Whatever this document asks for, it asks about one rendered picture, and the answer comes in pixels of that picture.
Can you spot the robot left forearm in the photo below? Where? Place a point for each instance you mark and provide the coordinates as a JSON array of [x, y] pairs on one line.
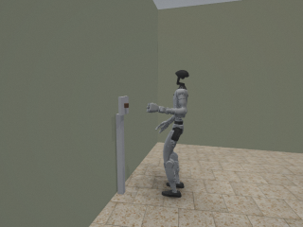
[[173, 111]]

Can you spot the left robot shin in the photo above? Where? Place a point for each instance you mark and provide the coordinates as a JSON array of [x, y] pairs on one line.
[[170, 172]]

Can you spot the panel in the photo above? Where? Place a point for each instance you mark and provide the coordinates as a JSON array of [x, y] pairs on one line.
[[120, 144]]

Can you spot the robot left upper arm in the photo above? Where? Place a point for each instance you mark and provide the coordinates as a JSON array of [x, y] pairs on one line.
[[181, 93]]

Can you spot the robot right forearm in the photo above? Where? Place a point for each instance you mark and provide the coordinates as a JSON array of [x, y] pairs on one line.
[[170, 120]]

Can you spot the left robot hand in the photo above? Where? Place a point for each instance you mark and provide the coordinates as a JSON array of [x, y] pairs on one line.
[[152, 108]]

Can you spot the right robot hand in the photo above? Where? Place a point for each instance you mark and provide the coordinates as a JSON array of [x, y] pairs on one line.
[[165, 124]]

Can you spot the robot right foot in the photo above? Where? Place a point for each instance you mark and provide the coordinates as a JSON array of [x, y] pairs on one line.
[[178, 185]]

